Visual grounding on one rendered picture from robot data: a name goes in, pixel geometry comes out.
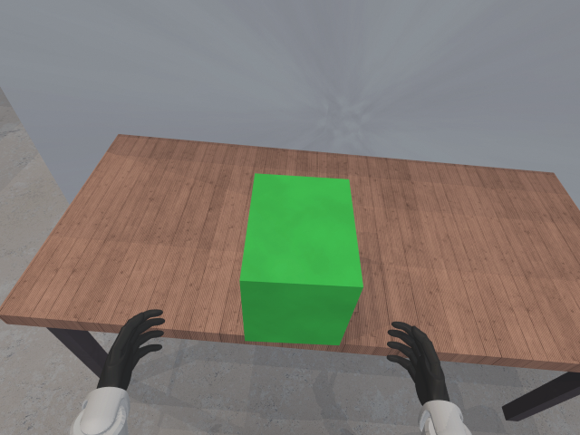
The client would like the right robot hand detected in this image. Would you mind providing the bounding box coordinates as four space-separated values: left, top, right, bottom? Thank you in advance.
387 322 450 406

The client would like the left robot hand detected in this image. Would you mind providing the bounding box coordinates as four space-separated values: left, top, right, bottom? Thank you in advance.
97 309 165 391

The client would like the right robot forearm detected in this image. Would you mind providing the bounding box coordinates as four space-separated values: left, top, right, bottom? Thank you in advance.
418 400 472 435

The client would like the left robot forearm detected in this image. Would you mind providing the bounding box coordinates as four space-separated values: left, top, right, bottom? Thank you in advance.
70 387 131 435

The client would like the carton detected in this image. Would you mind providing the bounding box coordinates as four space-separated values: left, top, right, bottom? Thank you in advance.
239 173 363 345

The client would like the table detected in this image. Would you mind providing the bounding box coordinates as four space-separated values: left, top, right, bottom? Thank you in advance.
0 134 580 421

